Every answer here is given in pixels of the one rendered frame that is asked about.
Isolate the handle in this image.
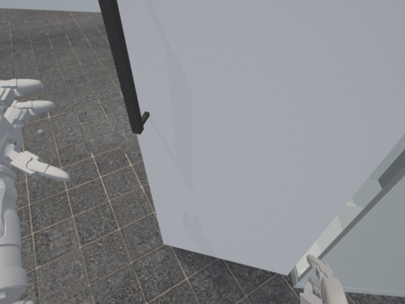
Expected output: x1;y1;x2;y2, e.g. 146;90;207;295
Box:
98;0;150;134

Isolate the fridge door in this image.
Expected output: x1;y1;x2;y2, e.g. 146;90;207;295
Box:
117;0;405;276

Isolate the right robot hand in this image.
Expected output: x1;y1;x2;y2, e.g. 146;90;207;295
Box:
300;255;348;304

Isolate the left robot forearm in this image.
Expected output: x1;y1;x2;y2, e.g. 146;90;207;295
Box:
0;164;28;304

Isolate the left robot hand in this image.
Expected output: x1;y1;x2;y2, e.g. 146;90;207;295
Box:
0;79;70;181

